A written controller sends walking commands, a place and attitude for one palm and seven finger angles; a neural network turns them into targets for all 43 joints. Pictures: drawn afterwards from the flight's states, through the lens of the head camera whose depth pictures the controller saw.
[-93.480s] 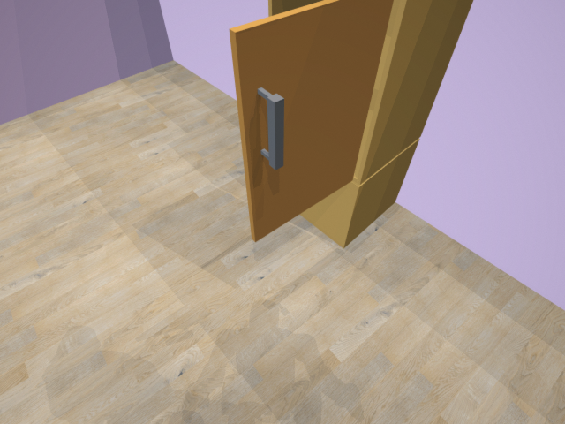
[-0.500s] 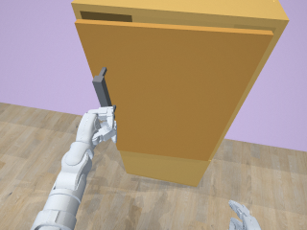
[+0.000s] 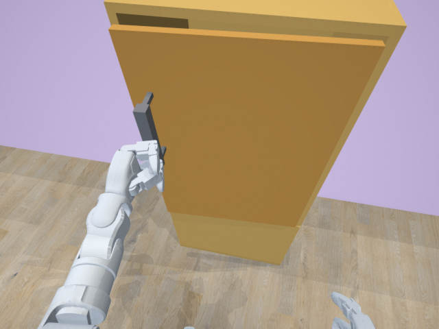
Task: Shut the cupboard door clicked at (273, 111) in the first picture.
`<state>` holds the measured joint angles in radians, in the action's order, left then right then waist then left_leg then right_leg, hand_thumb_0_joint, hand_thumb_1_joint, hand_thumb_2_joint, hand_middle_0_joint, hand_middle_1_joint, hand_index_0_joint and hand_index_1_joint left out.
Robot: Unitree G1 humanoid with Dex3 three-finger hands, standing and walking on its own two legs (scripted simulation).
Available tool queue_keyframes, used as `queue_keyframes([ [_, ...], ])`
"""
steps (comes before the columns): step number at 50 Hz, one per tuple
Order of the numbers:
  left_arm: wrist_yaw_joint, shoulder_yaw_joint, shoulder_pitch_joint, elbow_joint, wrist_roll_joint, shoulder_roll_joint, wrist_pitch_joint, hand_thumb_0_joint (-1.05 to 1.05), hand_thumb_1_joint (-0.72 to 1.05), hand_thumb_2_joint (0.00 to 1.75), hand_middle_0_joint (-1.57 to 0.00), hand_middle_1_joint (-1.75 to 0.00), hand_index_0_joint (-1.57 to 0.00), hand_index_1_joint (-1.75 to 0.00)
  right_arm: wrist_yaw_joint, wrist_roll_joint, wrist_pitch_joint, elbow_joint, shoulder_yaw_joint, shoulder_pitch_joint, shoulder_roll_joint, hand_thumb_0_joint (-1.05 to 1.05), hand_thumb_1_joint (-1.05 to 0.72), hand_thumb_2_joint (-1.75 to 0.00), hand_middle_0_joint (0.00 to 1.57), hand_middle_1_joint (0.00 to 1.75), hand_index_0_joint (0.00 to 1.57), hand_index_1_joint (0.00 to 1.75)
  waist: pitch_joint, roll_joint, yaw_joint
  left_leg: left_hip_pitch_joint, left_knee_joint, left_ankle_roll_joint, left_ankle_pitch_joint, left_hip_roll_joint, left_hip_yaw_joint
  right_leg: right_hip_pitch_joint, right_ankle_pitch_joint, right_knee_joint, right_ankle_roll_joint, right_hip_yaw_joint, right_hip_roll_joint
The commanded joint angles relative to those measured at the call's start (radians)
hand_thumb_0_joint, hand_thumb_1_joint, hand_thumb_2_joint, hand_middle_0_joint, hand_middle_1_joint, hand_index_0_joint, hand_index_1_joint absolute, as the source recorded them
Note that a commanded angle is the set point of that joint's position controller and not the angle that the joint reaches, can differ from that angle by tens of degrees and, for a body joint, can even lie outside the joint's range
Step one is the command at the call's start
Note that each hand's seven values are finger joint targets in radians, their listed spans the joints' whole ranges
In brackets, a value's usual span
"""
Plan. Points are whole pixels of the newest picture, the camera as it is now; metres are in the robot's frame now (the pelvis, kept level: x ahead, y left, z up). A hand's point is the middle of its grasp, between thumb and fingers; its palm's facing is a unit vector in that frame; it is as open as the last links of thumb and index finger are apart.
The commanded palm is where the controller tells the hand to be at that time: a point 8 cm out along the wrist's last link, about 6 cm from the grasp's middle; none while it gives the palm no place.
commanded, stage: push the door shut along its arc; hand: left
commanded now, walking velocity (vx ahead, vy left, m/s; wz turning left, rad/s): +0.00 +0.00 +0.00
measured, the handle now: (153, 133) +0.47 +0.15 +0.09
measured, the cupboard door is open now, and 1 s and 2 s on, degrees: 4 0 0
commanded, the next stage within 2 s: pull the fist back off the door in 0.72 s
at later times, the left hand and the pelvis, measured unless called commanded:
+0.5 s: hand (167, 155) +0.42 +0.11 +0.08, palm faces -0.24 -0.97 -0.04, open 3.1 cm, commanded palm +0.41 +0.16 +0.08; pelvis +0.00 +0.02 -0.01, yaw +0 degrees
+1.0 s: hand (171, 151) +0.43 +0.11 +0.08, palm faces -0.05 -1.00 +0.01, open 3.3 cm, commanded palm +0.42 +0.14 +0.08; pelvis -0.05 +0.02 -0.02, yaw +3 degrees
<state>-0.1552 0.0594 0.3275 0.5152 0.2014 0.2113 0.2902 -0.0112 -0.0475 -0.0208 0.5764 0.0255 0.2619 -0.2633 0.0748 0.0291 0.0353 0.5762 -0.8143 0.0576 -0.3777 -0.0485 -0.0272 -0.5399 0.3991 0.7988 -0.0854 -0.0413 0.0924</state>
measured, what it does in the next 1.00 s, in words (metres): shifts its weight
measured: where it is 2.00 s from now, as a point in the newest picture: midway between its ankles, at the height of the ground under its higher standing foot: outside the picture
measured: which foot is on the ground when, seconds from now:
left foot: down 0.00-1.00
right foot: down 0.00-1.00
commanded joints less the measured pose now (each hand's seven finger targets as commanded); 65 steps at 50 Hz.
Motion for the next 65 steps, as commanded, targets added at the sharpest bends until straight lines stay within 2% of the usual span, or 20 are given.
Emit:
queue_keyframes([
  [1, 0.0, 0.03, 0.334, -0.126, -0.001, 0.107, 0.028, 0.0, 0.9, 0.9, -1.3, -1.5, -1.3, -1.5, 0.0, -0.007, -0.031, -0.131, -0.045, -0.002, -0.129, 0.0, -0.9, -0.9, 0.2, 0.3, 0.2, 0.3, 0.258, -0.057, 0.024, -0.148, 0.094, -0.008, 0.155, 0.034, 0.066, 0.082, -0.254, -0.142, 0.087, 0.1, -0.079],
  [8, -0.005, 0.077, 0.523, -0.102, 0.004, 0.168, 0.07, 0.0, 0.9, 0.9, -1.3, -1.5, -1.3, -1.5, -0.008, 0.0, -0.03, -0.115, -0.04, 0.013, -0.128, 0.0, -0.9, -0.9, 0.2, 0.3, 0.2, 0.3, 0.283, -0.067, 0.037, -0.152, 0.09, -0.01, 0.178, 0.035, 0.071, 0.088, -0.284, -0.12, 0.072, 0.092, -0.07],
  [13, -0.035, 0.039, 0.618, 0.028, -0.008, 0.139, 0.086, 0.0, 0.9, 0.9, -1.3, -1.5, -1.3, -1.5, -0.002, 0.0, -0.032, -0.091, -0.043, 0.04, -0.135, 0.0, -0.9, -0.9, 0.2, 0.3, 0.2, 0.3, 0.289, -0.005, 0.058, -0.173, 0.079, -0.016, 0.174, 0.034, 0.084, 0.015, -0.257, -0.102, 0.063, 0.078, -0.065],
  [18, -0.07, 0.055, 0.683, 0.128, -0.007, 0.158, 0.075, 0.0, 0.9, 0.9, -1.3, -1.5, -1.3, -1.5, 0.003, 0.001, -0.026, -0.078, -0.054, 0.083, -0.151, 0.0, -0.9, -0.9, 0.2, 0.3, 0.2, 0.3, 0.349, -0.024, 0.068, -0.203, 0.067, -0.02, 0.223, 0.039, 0.097, -0.003, -0.287, -0.083, 0.06, 0.062, -0.06],
  [21, -0.086, 0.02, 0.777, 0.122, 0.003, 0.123, 0.092, 0.0, 0.9, 0.9, -1.3, -1.5, -1.3, -1.5, 0.006, 0.003, -0.03, -0.077, -0.057, 0.102, -0.155, 0.0, -0.9, -0.9, 0.2, 0.3, 0.2, 0.3, 0.374, -0.017, 0.084, -0.229, 0.061, -0.022, 0.255, 0.038, 0.107, -0.025, -0.29, -0.071, 0.054, 0.05, -0.054],
  [25, -0.096, 0.053, 0.815, 0.185, 0.001, 0.157, 0.112, 0.0, 0.9, 0.9, -1.3, -1.5, -1.3, -1.5, 0.009, 0.006, -0.027, -0.06, -0.059, 0.122, -0.16, 0.0, -0.9, -0.9, 0.2, 0.3, 0.2, 0.3, 0.354, -0.053, 0.086, -0.195, 0.057, -0.018, 0.241, 0.037, 0.103, -0.029, -0.289, -0.074, 0.055, 0.056, -0.051],
  [28, -0.106, 0.011, 0.878, 0.206, -0.006, 0.122, 0.128, 0.0, 0.9, 0.9, -1.3, -1.5, -1.3, -1.5, 0.01, 0.005, -0.027, -0.045, -0.061, 0.129, -0.16, 0.0, -0.9, -0.9, 0.2, 0.3, 0.2, 0.3, 0.341, -0.009, 0.105, -0.226, 0.054, -0.023, 0.23, 0.041, 0.116, -0.091, -0.257, -0.067, 0.051, 0.044, -0.049],
  [30, -0.11, -0.004, 0.962, 0.263, -0.009, 0.116, 0.129, 0.0, 0.9, 0.9, -1.3, -1.5, -1.3, -1.5, 0.006, 0.005, -0.027, -0.026, -0.06, 0.137, -0.166, 0.0, -0.9, -0.9, 0.2, 0.3, 0.2, 0.3, 0.294, -0.037, 0.133, -0.197, 0.057, -0.02, 0.153, 0.044, 0.128, -0.146, -0.178, -0.076, 0.053, 0.041, -0.047],
  [32, -0.113, -0.019, 1.047, 0.272, -0.013, 0.113, 0.143, 0.0, 0.9, 0.9, -1.3, -1.5, -1.3, -1.5, 0.003, 0.006, -0.033, -0.013, -0.061, 0.14, -0.169, 0.0, -0.9, -0.9, 0.2, 0.3, 0.2, 0.3, 0.305, 0.001, 0.147, -0.206, 0.052, -0.018, 0.128, 0.041, 0.138, -0.181, -0.144, -0.074, 0.05, 0.044, -0.048],
  [36, -0.12, -0.052, 1.145, 0.338, -0.01, 0.088, 0.137, 0.0, 0.9, 0.9, -1.3, -1.5, -1.3, -1.5, -0.005, 0.006, -0.044, 0.005, -0.055, 0.15, -0.175, 0.0, -0.9, -0.9, 0.2, 0.3, 0.2, 0.3, 0.295, -0.014, 0.189, -0.167, 0.048, -0.009, 0.02, 0.038, 0.152, -0.237, -0.058, -0.074, 0.05, 0.043, -0.049],
  [39, -0.129, -0.05, 1.213, 0.362, -0.011, 0.11, 0.133, 0.0, 0.9, 0.9, -1.3, -1.5, -1.3, -1.5, -0.01, 0.006, -0.056, 0.026, -0.052, 0.156, -0.185, 0.0, -0.9, -0.9, 0.2, 0.3, 0.2, 0.3, 0.326, -0.007, 0.199, -0.161, 0.052, -0.012, -0.042, 0.044, 0.179, -0.264, -0.02, -0.061, 0.051, 0.044, -0.053],
  [41, -0.134, -0.077, 1.236, 0.376, -0.006, 0.068, 0.125, 0.0, 0.9, 0.9, -1.3, -1.5, -1.3, -1.5, -0.016, 0.005, -0.067, 0.031, -0.05, 0.16, -0.186, 0.0, -0.9, -0.9, 0.2, 0.3, 0.2, 0.3, 0.33, -0.001, 0.216, -0.17, 0.052, -0.009, -0.075, 0.046, 0.192, -0.298, -0.006, -0.051, 0.049, 0.035, -0.051],
  [42, 0.009, 0.069, 1.278, 0.364, 0.064, 0.067, 0.119, 0.0, 0.9, 0.9, -1.3, -1.5, -1.3, -1.5, -0.017, 0.011, -0.077, 0.035, -0.051, 0.129, -0.166, 0.0, -0.9, -0.9, 0.2, 0.3, 0.2, 0.3, 0.342, 0.024, 0.163, -0.117, 0.072, -0.031, -0.153, 0.052, 0.213, -0.303, 0.023, -0.045, 0.051, 0.035, -0.054],
  [45, 0.166, -0.002, 1.2, 0.393, 0.014, -0.054, 0.11, 0.0, 0.9, 0.9, -1.3, -1.5, -1.3, -1.5, 0.016, 0.034, -0.092, 0.032, -0.055, 0.139, -0.166, 0.0, -0.9, -0.9, 0.2, 0.3, 0.2, 0.3, 0.343, 0.023, 0.182, -0.141, 0.092, -0.042, -0.227, 0.058, 0.249, -0.338, 0.038, -0.02, 0.058, 0.013, -0.055],
  [47, 0.207, 0.015, 1.204, 0.414, -0.037, 0.008, 0.125, 0.0, 0.9, 0.9, -1.3, -1.5, -1.3, -1.5, 0.025, 0.043, -0.085, 0.038, -0.059, 0.157, -0.178, 0.0, -0.9, -0.9, 0.2, 0.3, 0.2, 0.3, 0.35, -0.019, 0.195, -0.112, 0.079, -0.034, -0.206, 0.053, 0.239, -0.324, 0.034, -0.021, 0.062, 0.016, -0.057],
  [50, 0.204, -0.01, 1.204, 0.412, -0.118, 0.06, 0.161, 0.0, 0.9, 0.9, -1.3, -1.5, -1.3, -1.5, 0.04, 0.051, -0.078, 0.029, -0.061, 0.163, -0.178, 0.0, -0.9, -0.9, 0.2, 0.3, 0.2, 0.3, 0.357, -0.015, 0.198, -0.076, 0.051, -0.023, -0.186, 0.042, 0.204, -0.297, 0.047, -0.028, 0.06, 0.035, -0.061],
  [53, 0.169, -0.035, 1.179, 0.403, -0.14, 0.059, 0.193, 0.0, 0.9, 0.9, -1.3, -1.5, -1.3, -1.5, 0.047, 0.049, -0.075, 0.011, -0.062, 0.153, -0.178, 0.0, -0.9, -0.9, 0.2, 0.3, 0.2, 0.3, 0.368, 0.027, 0.186, -0.103, 0.051, -0.026, -0.189, 0.048, 0.215, -0.315, 0.049, -0.018, 0.054, 0.038, -0.06],
  [56, 0.139, 0.015, 1.1, 0.426, -0.096, 0.092, 0.178, 0.0, 0.9, 0.9, -1.3, -1.5, -1.3, -1.5, 0.044, 0.038, -0.072, -0.012, -0.059, 0.144, -0.184, 0.0, -0.9, -0.9, 0.2, 0.3, 0.2, 0.3, 0.35, 0.005, 0.151, -0.069, 0.069, -0.026, -0.224, 0.044, 0.21, -0.261, 0.069, -0.032, 0.048, 0.044, -0.054],
  [59, 0.116, 0.065, 1.02, 0.415, -0.041, 0.123, 0.15, 0.0, 0.9, 0.9, -1.3, -1.5, -1.3, -1.5, 0.035, 0.026, -0.065, -0.042, -0.053, 0.133, -0.175, 0.0, -0.9, -0.9, 0.2, 0.3, 0.2, 0.3, 0.337, -0.052, 0.121, 0.01, 0.067, -0.02, -0.191, 0.032, 0.145, -0.145, 0.104, -0.078, 0.053, 0.068, -0.055],
  [65, 0.111, 0.086, 0.79, 0.249, -0.047, 0.123, 0.184, 0.0, 0.9, 0.9, -1.3, -1.5, -1.3, -1.5, 0.044, 0.025, -0.057, -0.086, -0.06, 0.128, -0.16, 0.0, -0.9, -0.9, 0.2, 0.3, 0.2, 0.3, 0.368, -0.035, 0.059, -0.046, 0.063, -0.017, -0.024, 0.041, 0.103, -0.07, -0.01, -0.075, 0.051, 0.059, -0.048],
])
